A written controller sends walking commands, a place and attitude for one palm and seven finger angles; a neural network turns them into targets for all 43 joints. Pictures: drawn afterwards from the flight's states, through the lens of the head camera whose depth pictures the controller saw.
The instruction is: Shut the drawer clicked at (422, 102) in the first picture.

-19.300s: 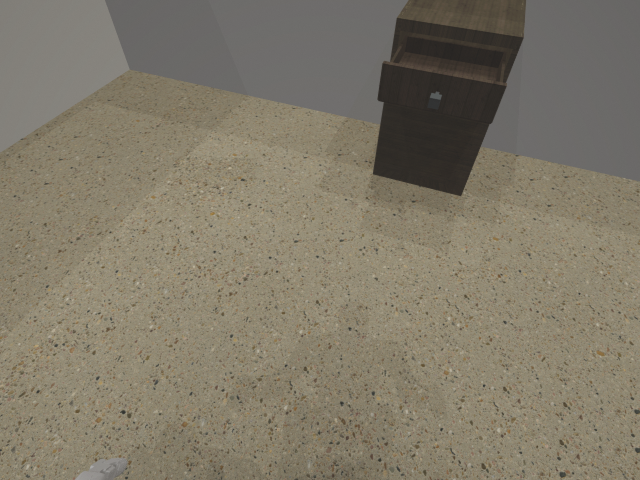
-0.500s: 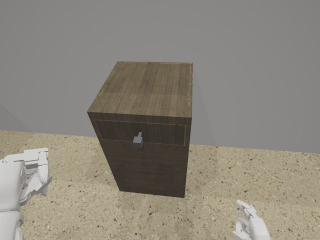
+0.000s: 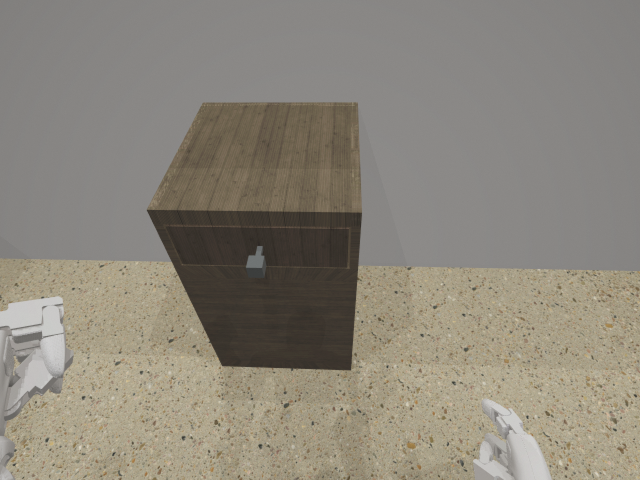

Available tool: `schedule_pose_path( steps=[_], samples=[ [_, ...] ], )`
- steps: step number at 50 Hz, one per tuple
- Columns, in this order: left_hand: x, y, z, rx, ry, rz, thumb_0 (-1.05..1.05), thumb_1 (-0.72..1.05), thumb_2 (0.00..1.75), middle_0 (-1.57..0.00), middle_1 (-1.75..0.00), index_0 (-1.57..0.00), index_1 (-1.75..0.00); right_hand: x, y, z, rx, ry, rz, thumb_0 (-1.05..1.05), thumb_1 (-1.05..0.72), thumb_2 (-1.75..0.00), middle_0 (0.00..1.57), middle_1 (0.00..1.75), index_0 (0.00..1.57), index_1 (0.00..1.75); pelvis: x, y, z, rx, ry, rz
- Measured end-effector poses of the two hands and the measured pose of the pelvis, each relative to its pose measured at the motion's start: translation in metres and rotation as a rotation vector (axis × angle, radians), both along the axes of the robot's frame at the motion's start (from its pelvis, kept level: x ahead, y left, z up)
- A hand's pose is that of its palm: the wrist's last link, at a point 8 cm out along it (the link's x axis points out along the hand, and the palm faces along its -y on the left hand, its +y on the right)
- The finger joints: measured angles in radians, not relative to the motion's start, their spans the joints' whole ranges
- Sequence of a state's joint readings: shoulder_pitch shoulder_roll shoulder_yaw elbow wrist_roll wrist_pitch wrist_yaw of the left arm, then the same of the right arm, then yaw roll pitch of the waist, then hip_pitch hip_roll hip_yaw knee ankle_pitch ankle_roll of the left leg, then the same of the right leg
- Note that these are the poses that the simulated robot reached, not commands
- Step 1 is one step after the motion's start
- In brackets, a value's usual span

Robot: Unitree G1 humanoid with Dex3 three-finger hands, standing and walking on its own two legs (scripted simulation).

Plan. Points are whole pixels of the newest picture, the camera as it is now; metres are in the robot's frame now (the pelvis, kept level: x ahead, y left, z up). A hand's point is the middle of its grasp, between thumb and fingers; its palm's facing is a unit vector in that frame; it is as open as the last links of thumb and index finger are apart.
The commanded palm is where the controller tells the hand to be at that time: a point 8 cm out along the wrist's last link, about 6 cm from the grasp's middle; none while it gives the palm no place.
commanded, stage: step back with the hand held close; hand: left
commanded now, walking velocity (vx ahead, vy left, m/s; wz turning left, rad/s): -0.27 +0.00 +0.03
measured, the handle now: (257, 260) +0.57 +0.18 -0.16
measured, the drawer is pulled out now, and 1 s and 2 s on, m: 0.00 0.00 0.00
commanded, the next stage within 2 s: stop stepping back and stand still in 1.44 s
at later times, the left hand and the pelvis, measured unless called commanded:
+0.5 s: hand (10, 425) +0.13 +0.26 +0.16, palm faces +0.38 -0.79 -0.47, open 3.3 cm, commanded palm +0.07 +0.30 +0.17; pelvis -0.05 +0.02 -0.01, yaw +1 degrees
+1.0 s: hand out of the picture +0.11 +0.26 +0.16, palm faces +0.37 -0.75 -0.55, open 3.3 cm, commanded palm +0.04 +0.30 +0.17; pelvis -0.08 +0.01 -0.02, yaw +3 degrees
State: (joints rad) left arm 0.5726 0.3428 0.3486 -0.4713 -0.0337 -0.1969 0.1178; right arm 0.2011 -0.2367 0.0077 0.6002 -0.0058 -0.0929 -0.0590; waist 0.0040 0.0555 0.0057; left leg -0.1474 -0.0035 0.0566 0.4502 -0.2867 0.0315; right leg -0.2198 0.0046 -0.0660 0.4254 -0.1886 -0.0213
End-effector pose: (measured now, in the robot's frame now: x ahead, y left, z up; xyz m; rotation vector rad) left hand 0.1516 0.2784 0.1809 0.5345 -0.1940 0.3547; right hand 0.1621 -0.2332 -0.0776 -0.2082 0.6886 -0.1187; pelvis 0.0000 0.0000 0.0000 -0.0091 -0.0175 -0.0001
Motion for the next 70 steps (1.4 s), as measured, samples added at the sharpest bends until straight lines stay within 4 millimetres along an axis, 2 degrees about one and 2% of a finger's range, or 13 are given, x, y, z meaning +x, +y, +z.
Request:
schedule_pose_path(
  steps=[7,17,25,34,44,52,58,61,66,70],
  samples=[
    [-0.012,0.005,-0.003,0.039,0.046,-0.05,0.02,0.89,0.9,-1.41,-1.6,-1.41,-1.59,-0.021,-0.003,-0.003,-0.025,0.044,-0.056,0.01,-0.9,-0.9,0.2,0.3,0.2,0.3,-0.013,0.011,-0.002,0.01,0.016,0.003],
    [-0.045,0.019,-0.001,0.054,-0.015,-0.004,0.01,0.89,0.9,-1.41,-1.6,-1.41,-1.59,-0.037,0.018,-0.004,-0.011,0.017,-0.016,0.01,-0.9,-0.9,0.2,0.3,0.2,0.3,-0.039,0.018,-0.007,0.012,0.011,0.006],
    [-0.058,0.02,-0.006,0.036,-0.049,-0.024,0.02,0.89,0.9,-1.41,-1.6,-1.41,-1.59,-0.053,0.025,-0.002,-0.029,0.019,0.008,0.01,-0.9,-0.9,0.21,0.3,0.2,0.3,-0.055,0.021,-0.01,-0.001,0.021,0.01],
    [-0.064,0.022,0.001,0.095,-0.094,-0.037,0.01,0.89,0.9,-1.41,-1.6,-1.41,-1.59,-0.067,0.019,-0.005,-0.045,0.027,-0.007,0.01,-0.9,-0.9,0.21,0.3,0.2,0.3,-0.062,0.019,-0.014,0.002,0.007,0.017],
    [-0.067,0.018,-0.005,0.105,-0.101,-0.107,0.01,0.89,0.9,-1.41,-1.6,-1.41,-1.59,-0.081,0.009,-0.003,-0.082,0.046,-0.032,0.01,-0.9,-0.9,0.21,0.3,0.2,0.3,-0.077,0.021,-0.018,-0.005,0.032,0.017],
    [-0.084,0.019,0.006,0.163,-0.132,-0.073,0.01,0.89,0.9,-1.41,-1.6,-1.41,-1.59,-0.086,0.011,-0.007,-0.079,0.054,0.002,0.01,-0.9,-0.9,0.21,0.3,0.2,0.3,-0.082,0.01,-0.017,-0.011,0.042,0.044],
    [-0.096,-0.004,0.002,0.117,-0.124,-0.1,0.01,0.89,0.9,-1.41,-1.6,-1.41,-1.59,-0.085,0.007,-0.008,-0.057,0.035,0.049,0.01,-0.9,-0.9,0.21,0.3,0.2,0.3,-0.102,-0.005,-0.016,-0.012,0.034,0.036],
    [-0.104,-0.013,0.001,0.094,-0.115,-0.122,0.01,0.89,0.9,-1.41,-1.6,-1.41,-1.59,-0.091,0.001,-0.005,-0.046,0.031,0.027,0.01,-0.9,-0.9,0.21,0.3,0.2,0.3,-0.111,-0.008,-0.015,-0.01,0.047,0.046],
    [-0.123,-0.005,-0.001,0.067,-0.086,-0.1,0.01,0.89,0.9,-1.41,-1.6,-1.41,-1.59,-0.115,-0.006,0.004,-0.075,0.07,-0.015,0.01,-0.9,-0.9,0.21,0.3,0.2,0.3,-0.128,-0.006,-0.009,0.015,0.073,0.05],
    [-0.142,0.003,-0.007,0.101,-0.07,-0.095,0.01,0.89,0.9,-1.41,-1.6,-1.41,-1.59,-0.135,-0.008,0.0,-0.105,0.067,-0.016,0.01,-0.9,-0.9,0.21,0.3,0.2,0.3,-0.148,-0.004,-0.014,0.011,0.072,0.07]
  ],
)
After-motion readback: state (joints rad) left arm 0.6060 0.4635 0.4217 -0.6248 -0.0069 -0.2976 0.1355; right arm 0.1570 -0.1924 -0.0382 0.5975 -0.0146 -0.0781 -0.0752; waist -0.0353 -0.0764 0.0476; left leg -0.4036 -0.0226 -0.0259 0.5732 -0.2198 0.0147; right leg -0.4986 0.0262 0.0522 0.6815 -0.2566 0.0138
